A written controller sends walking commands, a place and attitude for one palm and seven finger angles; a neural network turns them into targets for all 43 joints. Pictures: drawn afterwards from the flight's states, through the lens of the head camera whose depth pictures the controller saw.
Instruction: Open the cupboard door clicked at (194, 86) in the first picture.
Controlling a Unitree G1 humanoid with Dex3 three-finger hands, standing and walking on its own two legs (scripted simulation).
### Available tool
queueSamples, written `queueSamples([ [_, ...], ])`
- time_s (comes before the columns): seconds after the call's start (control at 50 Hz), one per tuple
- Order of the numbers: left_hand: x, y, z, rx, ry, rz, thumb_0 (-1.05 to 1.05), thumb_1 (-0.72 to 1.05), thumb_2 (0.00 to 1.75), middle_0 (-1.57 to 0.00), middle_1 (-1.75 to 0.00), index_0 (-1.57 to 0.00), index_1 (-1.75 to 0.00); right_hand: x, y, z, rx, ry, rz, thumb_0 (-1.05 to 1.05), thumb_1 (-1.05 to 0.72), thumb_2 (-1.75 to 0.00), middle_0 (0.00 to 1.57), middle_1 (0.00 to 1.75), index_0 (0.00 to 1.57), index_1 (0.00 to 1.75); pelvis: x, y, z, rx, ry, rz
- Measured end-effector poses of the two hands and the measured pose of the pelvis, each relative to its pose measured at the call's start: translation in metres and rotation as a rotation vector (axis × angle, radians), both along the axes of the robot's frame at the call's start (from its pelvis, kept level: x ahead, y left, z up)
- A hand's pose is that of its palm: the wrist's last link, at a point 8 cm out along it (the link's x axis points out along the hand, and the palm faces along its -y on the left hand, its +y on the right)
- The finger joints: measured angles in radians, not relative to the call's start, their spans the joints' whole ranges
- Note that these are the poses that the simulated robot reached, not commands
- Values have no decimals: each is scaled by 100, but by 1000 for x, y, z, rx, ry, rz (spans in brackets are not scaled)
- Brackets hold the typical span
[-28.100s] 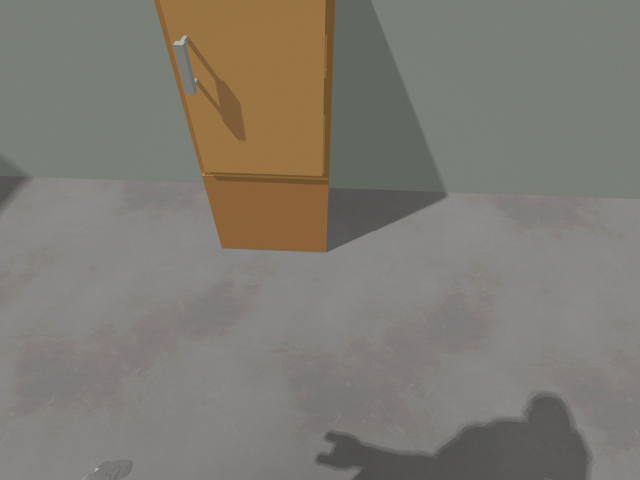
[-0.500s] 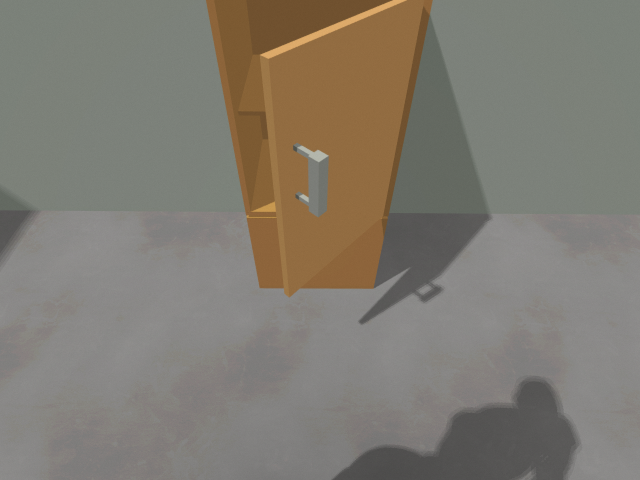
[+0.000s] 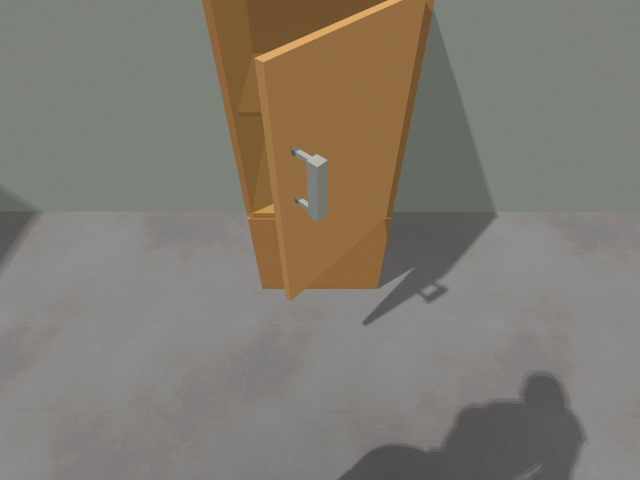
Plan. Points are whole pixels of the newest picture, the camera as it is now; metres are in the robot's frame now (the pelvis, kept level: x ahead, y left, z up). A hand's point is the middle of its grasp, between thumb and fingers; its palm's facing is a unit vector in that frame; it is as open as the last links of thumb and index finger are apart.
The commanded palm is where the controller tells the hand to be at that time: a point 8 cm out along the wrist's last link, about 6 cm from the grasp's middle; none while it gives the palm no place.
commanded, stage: look to check the result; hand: left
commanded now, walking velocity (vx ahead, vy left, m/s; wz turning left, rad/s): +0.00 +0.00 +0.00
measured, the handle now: (308, 184) +0.58 +0.06 +0.02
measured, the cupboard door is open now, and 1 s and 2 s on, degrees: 47 47 47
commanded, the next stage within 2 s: walk to a spot facing it in 0.02 s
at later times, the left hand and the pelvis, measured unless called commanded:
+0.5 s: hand out of the picture +0.01 +0.19 -0.19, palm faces -0.04 -0.98 -0.21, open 7.3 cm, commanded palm none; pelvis +0.00 +0.00 -0.01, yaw -6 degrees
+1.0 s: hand out of the picture +0.14 +0.10 -0.16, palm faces -0.38 -0.87 -0.31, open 7.3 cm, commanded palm none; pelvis -0.02 -0.06 -0.01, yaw -25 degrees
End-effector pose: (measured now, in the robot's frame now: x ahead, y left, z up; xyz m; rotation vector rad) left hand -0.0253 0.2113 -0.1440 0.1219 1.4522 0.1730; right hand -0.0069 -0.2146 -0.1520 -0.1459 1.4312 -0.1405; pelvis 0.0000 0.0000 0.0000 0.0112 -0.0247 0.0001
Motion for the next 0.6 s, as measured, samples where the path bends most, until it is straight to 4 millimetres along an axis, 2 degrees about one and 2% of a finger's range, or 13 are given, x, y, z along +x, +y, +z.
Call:
queueSamples([
  [0.26,14,-3,0,8,-12,-14,0,91,90,-20,-30,-20,-30,5,-9,-2,-10,-8,-23,1,-91,-90,20,30,20,30,3,-6,-1,-2,2,-25],
  [0.42,22,11,-9,15,22,-55,0,91,90,-20,-30,-20,-30,2,-20,-3,-55,-22,-106,1,-91,-90,20,30,20,30,1,-4,-10,-23,8,-83],
  [0.52,44,27,-15,19,10,-93,0,91,90,-20,-30,-20,-30,5,-23,3,-96,-52,-143,1,-91,-90,20,30,20,30,4,3,-12,-14,14,-126],
  [0.6,77,35,-7,34,-30,-162,0,91,90,-20,-30,-20,-30,0,-22,7,-108,-97,-165,1,-91,-90,20,30,20,30,-1,8,-8,-16,26,-189],
])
